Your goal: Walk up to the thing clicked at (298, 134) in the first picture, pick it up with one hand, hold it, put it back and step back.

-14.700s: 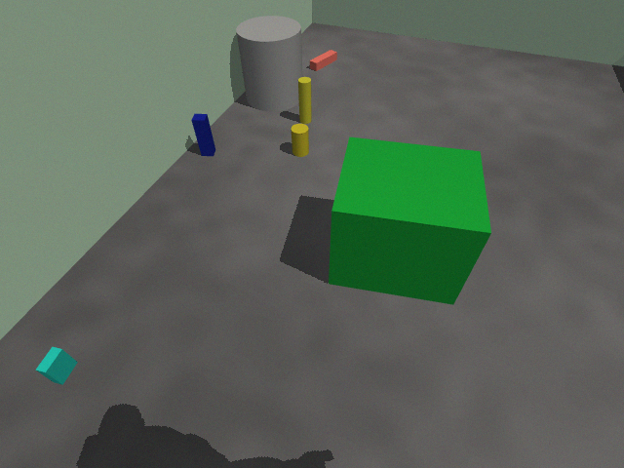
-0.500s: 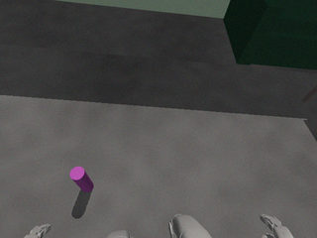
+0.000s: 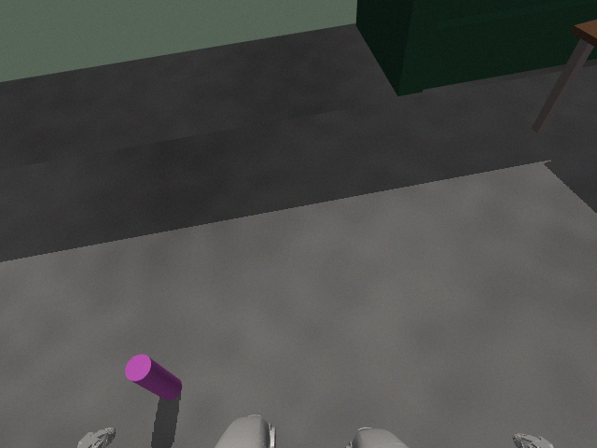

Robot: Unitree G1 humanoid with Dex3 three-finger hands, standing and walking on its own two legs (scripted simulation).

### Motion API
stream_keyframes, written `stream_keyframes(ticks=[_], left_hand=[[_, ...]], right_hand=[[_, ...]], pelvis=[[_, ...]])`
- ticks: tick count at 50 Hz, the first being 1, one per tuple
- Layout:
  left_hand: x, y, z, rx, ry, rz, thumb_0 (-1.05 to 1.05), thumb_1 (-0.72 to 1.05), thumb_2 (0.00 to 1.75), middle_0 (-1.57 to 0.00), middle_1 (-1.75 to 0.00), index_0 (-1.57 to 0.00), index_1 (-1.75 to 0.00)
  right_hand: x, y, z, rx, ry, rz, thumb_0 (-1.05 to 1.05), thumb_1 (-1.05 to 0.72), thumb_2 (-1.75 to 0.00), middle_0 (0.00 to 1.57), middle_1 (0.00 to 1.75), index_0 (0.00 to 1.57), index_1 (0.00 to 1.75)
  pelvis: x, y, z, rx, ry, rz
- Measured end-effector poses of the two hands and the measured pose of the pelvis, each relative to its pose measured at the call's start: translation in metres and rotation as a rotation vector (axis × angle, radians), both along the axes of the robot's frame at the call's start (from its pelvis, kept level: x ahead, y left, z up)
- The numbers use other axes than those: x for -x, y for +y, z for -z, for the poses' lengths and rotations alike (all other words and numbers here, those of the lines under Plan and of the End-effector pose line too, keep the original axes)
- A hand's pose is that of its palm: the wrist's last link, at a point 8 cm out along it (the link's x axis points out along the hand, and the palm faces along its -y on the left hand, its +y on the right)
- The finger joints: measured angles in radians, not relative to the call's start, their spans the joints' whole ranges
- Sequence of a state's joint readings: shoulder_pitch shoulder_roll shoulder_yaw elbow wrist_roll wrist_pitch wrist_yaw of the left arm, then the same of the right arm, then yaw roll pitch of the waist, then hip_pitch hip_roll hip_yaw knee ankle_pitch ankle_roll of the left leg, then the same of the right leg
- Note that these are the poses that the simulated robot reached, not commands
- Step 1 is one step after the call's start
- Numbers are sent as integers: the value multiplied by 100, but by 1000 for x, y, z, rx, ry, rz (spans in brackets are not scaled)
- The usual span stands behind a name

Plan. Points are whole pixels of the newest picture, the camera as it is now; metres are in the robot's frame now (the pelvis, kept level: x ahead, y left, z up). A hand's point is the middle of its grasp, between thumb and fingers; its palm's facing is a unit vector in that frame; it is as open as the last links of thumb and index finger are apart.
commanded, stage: walk up
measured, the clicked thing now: out of the picture -1.40 +0.63 -0.68
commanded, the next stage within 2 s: stand in 1.12 s
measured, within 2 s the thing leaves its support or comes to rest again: neither
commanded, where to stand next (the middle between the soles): +0.07 +0.01 m, yaw -8 degrees
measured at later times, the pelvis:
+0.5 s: pelvis -0.01 +0.01 +0.00, yaw -7 degrees
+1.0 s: pelvis +0.00 +0.02 +0.01, yaw -10 degrees
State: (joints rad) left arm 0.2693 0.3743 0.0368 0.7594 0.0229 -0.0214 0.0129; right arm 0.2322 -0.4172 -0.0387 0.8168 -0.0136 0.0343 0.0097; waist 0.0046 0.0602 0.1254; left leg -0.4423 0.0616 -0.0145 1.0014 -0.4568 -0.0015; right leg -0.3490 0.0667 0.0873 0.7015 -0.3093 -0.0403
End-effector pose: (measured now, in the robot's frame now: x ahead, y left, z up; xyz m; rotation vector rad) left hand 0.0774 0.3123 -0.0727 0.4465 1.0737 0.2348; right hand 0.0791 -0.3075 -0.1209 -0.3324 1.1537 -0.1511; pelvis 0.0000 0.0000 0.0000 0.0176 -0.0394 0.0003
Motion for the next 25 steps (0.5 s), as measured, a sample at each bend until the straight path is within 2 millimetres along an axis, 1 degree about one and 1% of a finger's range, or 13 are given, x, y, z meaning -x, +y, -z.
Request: stream_keyframes(ticks=[5,7,9,12,16,19,22,25], left_hand=[[-2,9,17,36,-9,14,0,90,89,-21,-30,-20,-30],[-2,14,27,55,-2,11,0,90,89,-21,-30,-20,-30],[-1,16,35,75,13,4,0,90,90,-21,-30,-20,-30],[-1,12,38,100,45,30,1,90,90,-20,-30,-20,-30],[0,12,37,113,74,51,1,90,90,-20,-30,-20,-30],[1,9,34,94,92,65,1,90,90,-20,-30,-20,-30],[3,5,31,63,96,67,1,90,90,-20,-30,-20,-30],[6,2,24,44,92,73,1,90,90,-20,-30,-20,-30]], right_hand=[[16,-1,-8,57,8,16,1,-91,-90,20,30,20,30],[22,2,-12,81,-2,30,1,-91,-90,20,30,20,30],[30,7,-19,94,-14,38,1,-91,-90,20,30,20,30],[40,10,-31,96,-29,63,1,-91,-90,20,30,20,30],[48,8,-40,97,-38,80,1,-90,-90,20,30,20,30],[52,1,-37,88,-25,86,1,-90,-90,20,30,20,30],[54,-9,-25,74,-12,109,1,-90,-90,20,30,20,30],[53,-8,-17,50,1,130,1,-91,-90,20,30,20,30]], pelvis=[[6,10,6,10,4,14],[9,15,9,-4,-5,20],[11,19,8,-20,-11,41],[12,22,1,20,-14,56],[13,18,-5,28,-3,83],[13,12,-5,30,4,100],[13,7,-1,62,-9,109],[10,5,-2,48,-7,124]])
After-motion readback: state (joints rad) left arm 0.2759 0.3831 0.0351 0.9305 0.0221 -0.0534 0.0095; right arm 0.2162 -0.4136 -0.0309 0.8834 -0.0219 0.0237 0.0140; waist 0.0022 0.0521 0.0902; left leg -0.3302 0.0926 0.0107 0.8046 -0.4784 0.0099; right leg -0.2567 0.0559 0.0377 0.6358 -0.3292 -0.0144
